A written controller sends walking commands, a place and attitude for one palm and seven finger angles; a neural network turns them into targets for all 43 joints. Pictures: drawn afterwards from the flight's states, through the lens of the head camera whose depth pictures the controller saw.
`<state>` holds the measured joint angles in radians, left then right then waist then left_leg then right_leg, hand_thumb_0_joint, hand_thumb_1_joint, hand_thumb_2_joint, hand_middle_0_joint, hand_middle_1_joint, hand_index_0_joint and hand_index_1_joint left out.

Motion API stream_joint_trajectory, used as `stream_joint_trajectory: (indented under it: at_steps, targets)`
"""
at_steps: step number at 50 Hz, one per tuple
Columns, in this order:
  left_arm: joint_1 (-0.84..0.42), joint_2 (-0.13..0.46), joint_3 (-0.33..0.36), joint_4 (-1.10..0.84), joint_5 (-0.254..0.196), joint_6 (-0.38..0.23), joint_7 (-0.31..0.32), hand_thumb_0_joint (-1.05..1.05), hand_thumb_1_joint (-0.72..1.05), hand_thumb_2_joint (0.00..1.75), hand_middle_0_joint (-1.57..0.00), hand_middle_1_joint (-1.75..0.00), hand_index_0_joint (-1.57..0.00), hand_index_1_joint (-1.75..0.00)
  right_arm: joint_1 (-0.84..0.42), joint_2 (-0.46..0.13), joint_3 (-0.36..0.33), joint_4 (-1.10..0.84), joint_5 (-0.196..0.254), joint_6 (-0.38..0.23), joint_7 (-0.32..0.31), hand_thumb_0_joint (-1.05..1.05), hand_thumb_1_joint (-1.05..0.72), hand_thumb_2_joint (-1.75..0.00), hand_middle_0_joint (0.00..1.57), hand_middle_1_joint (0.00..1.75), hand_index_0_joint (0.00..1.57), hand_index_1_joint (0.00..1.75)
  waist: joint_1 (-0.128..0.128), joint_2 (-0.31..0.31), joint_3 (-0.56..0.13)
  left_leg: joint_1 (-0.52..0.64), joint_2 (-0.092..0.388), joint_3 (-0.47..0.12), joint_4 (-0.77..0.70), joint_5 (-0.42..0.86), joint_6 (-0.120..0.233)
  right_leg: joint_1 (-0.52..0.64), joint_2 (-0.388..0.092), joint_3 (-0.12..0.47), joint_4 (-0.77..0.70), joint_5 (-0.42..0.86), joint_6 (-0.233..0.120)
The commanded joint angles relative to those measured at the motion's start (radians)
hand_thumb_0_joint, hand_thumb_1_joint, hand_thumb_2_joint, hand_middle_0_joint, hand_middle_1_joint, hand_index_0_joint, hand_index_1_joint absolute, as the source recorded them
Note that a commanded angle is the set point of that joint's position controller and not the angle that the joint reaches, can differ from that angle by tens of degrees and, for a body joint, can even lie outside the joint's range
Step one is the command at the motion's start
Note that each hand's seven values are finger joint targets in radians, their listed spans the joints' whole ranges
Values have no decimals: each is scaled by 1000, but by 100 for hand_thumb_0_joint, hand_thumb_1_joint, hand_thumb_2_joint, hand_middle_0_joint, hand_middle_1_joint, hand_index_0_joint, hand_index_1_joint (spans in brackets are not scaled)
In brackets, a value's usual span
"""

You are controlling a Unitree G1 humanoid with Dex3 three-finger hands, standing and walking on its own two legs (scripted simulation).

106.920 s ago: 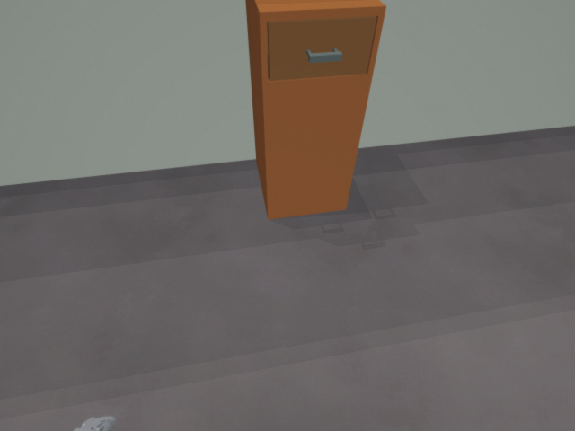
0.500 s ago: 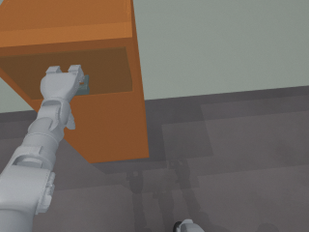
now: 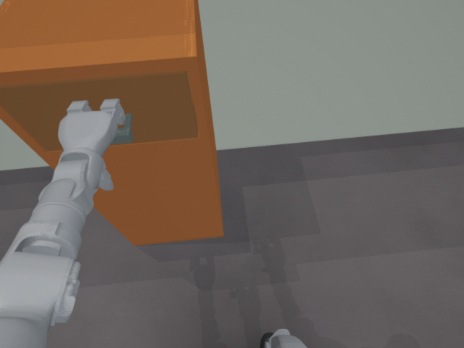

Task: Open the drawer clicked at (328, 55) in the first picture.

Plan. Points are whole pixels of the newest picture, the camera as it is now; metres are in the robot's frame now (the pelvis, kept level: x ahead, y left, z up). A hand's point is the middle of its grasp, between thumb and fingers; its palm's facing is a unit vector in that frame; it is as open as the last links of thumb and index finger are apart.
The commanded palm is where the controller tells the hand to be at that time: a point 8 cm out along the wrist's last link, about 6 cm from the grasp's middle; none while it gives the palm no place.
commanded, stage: close the thumb around the handle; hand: left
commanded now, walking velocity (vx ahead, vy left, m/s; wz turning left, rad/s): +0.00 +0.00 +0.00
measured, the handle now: (105, 128) +0.51 +0.25 +0.04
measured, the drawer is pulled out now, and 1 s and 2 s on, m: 0.00 0.01 0.10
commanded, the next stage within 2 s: pull the drawer open in 0.52 s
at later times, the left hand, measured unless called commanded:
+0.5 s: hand (102, 150) +0.46 +0.24 +0.04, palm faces -0.02 +0.01 -1.00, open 7.7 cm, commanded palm +0.44 +0.25 +0.08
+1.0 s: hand (102, 156) +0.45 +0.24 +0.03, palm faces -0.01 -0.02 -1.00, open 7.5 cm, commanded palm +0.40 +0.25 +0.08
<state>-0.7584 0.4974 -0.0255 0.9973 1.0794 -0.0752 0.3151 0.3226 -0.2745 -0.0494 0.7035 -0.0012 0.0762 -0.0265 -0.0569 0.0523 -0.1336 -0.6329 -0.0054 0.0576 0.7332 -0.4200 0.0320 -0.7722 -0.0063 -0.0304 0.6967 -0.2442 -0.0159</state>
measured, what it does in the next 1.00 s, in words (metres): stands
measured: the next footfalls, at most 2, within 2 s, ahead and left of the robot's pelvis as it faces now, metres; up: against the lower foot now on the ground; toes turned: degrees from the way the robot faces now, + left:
none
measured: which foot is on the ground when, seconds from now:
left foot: down 0.00-1.00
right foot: down 0.00-1.00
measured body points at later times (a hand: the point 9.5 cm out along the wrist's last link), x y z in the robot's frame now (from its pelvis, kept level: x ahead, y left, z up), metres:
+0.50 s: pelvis +0.01 +0.01 +0.00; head +0.10 -0.01 +0.44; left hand +0.46 +0.24 +0.09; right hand +0.06 -0.27 -0.14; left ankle -0.05 +0.10 -0.71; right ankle +0.04 -0.11 -0.71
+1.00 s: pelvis +0.02 +0.01 +0.01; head +0.10 -0.01 +0.45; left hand +0.45 +0.24 +0.09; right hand +0.07 -0.27 -0.13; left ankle -0.05 +0.10 -0.71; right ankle +0.04 -0.11 -0.71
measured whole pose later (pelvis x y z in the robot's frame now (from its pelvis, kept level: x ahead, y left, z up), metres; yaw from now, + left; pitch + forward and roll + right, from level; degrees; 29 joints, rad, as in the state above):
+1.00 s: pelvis +0.02 +0.01 +0.01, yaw -2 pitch +17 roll +0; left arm -0.54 0.47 0.01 0.76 1.05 -0.04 0.31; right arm 0.31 -0.27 -0.06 0.67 0.01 0.10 -0.01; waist -0.05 0.06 -0.13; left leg -0.55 0.00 0.09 0.67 -0.42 0.04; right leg -0.71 0.01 0.00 0.65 -0.24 0.00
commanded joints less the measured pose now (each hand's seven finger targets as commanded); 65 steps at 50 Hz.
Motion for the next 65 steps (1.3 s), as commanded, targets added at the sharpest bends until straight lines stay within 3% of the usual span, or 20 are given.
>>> stream_joint_trajectory:
  at_steps: [1, 7, 10, 16, 19, 26, 31, 34, 36, 39, 41, 44, 47, 50, 52, 54, 55, 57, 61, 65]
  targets:
    - [-279, 242, 73, -124, -9, 0, 9, 0, 6, 54, -34, -126, -34, -126, 99, -150, -47, -68, 2, -14, -7, 0, -90, -90, 20, 30, 20, 30, 2, -42, -357, 46, -24, -33, -83, 369, 1, 392, 30, 20, -33, 272, -15]
    - [-222, 227, 77, -140, -15, -1, 14, 0, 40, 68, -36, -130, -36, -130, 84, -146, -50, -77, 1, -9, -2, 0, -90, -90, 20, 30, 20, 30, 13, -64, -359, 55, -22, -31, -86, 400, -1, 414, 31, 18, -35, 299, -13]
    - [-245, 228, 72, -137, -13, 4, 16, 0, 56, 76, -38, -131, -38, -131, 86, -148, -50, -74, 2, -8, -4, 0, -90, -90, 20, 30, 20, 30, 1, -76, -350, 54, -20, -31, -87, 403, 1, 408, 31, 17, -36, 302, -12]
    - [-263, 225, 62, -107, -3, 30, 22, 0, 90, 90, -40, -135, -40, -135, 90, -150, -49, -64, 2, -5, -4, 0, -90, -90, 20, 30, 20, 30, -1, -44, -340, 72, -20, -33, -84, 411, -4, 372, 32, 11, -34, 283, -16]
    - [-310, 246, 73, -135, -4, 32, 23, 0, 90, 90, -40, -135, -40, -135, 88, -153, -48, -66, 0, -2, -4, 0, -90, -90, 20, 30, 20, 30, -5, -55, -366, 72, -21, -38, -86, 411, -3, 393, 31, 14, -35, 289, -16]
    - [-328, 214, 44, -129, -9, 29, 20, 0, 90, 90, -40, -135, -40, -135, 89, -146, -44, -70, 1, -4, -8, 0, -90, -90, 20, 30, 20, 30, -13, -39, -353, 79, -20, -38, -88, 403, -4, 378, 31, 11, -37, 279, -15]
    - [-316, 256, 69, -97, -11, 25, 16, 0, 90, 90, -40, -135, -40, -135, 86, -151, -38, -69, 4, -4, -10, 0, -90, -90, 20, 30, 20, 30, -8, -59, -324, 36, -26, -36, -92, 340, 0, 384, 29, 18, -41, 241, -13]
    - [-250, 248, 85, -122, -14, 17, 15, 0, 90, 90, -40, -135, -40, -135, 79, -148, -43, -79, 0, -3, -6, 0, -90, -90, 20, 30, 20, 30, 17, -56, -375, 58, -25, -33, -90, 383, -1, 416, 31, 18, -35, 270, -17]
    - [-221, 211, 58, -137, -16, 14, 11, 0, 90, 90, -40, -135, -40, -135, 75, -142, -44, -88, 3, -5, -5, 0, -90, -90, 20, 30, 20, 30, 16, -43, -359, 60, -21, -28, -93, 383, -2, 409, 31, 17, -37, 274, -16]
    - [-144, 244, 102, -162, -27, 8, 6, 0, 90, 90, -40, -135, -40, -135, 59, -147, -45, -97, 4, -1, -4, 0, -90, -90, 20, 30, 20, 30, 44, -67, -382, 53, -21, -28, -100, 397, -1, 457, 32, 21, -35, 293, -18]
    - [-99, 200, 77, -203, -28, 6, 6, 0, 90, 90, -40, -135, -40, -135, 55, -140, -48, -108, 6, -4, -1, 0, -90, -90, 20, 30, 20, 30, 49, -44, -374, 73, -16, -26, -105, 428, -4, 454, 31, 19, -37, 310, -17]
    - [12, 226, 123, -255, -45, 13, 4, 0, 90, 90, -40, -135, -40, -135, 29, -145, -52, -120, 9, -1, 3, 0, -90, -90, 20, 30, 20, 30, 69, -83, -375, 61, -14, -21, -114, 455, -1, 509, 30, 27, -45, 355, -18]
    - [103, 188, 108, -351, -45, 28, 6, 0, 90, 90, -40, -135, -40, -135, 15, -139, -57, -134, 13, -3, 7, 0, -90, -90, 20, 30, 20, 30, 78, -47, -387, 118, -4, -24, -114, 571, -6, 509, 32, 21, -42, 403, -17]
    - [148, 152, 84, -404, -46, 60, 11, 0, 90, 90, -40, -135, -40, -135, -1, -140, -57, -138, 15, -5, 11, 0, -90, -90, 20, 30, 20, 30, 65, -49, -346, 155, 5, -32, -120, 609, -12, 485, 33, 11, -55, 400, -14]
    - [171, 158, 97, -443, -46, 77, 15, 0, 90, 90, -40, -135, -40, -135, -11, -140, -57, -139, 13, -6, 9, 0, -90, -90, 20, 30, 20, 30, 68, -63, -356, 167, 5, -31, -119, 623, -11, 504, 33, 12, -57, 420, -13]
    - [203, 174, 117, -522, -48, 90, 17, 0, 90, 90, -40, -135, -40, -135, -26, -140, -59, -145, 10, -5, 11, 0, -90, -90, 20, 30, 20, 30, 80, -22, -395, 203, 8, -37, -120, 698, -19, 529, 30, 15, -51, 457, -17]
    - [238, 126, 76, -535, -46, 102, 15, 0, 90, 90, -40, -135, -40, -135, -33, -133, -55, -152, 11, -8, 11, 0, -90, -90, 20, 30, 20, 30, 75, -7, -375, 220, 10, -37, -119, 718, -21, 517, 28, 8, -53, 462, -15]
    - [-67, 163, 55, -443, -24, 111, 27, 0, 90, 90, -40, -135, -40, -135, -14, -150, -49, -96, 10, -6, -4, 0, -90, -90, 20, 30, 20, 30, -3, -44, -259, 200, 11, -46, -111, 626, -23, 402, 34, -5, -63, 385, -11]
    - [-142, 186, 61, -335, -1, 113, 28, 0, 90, 90, -40, -135, -40, -135, 16, -137, -47, -79, 2, -3, -9, 0, -90, -90, 20, 30, 20, 30, 20, -6, -316, 201, -8, -39, -105, 594, -28, 412, 31, -6, -48, 362, -19]
    - [-189, 199, 65, -269, -4, 100, 21, 0, 90, 90, -40, -135, -40, -135, 17, -131, -43, -72, -6, 6, -14, 0, -90, -90, 20, 30, 20, 30, 18, -29, -348, 174, -18, -34, -92, 569, -20, 443, 25, 2, -39, 392, -17]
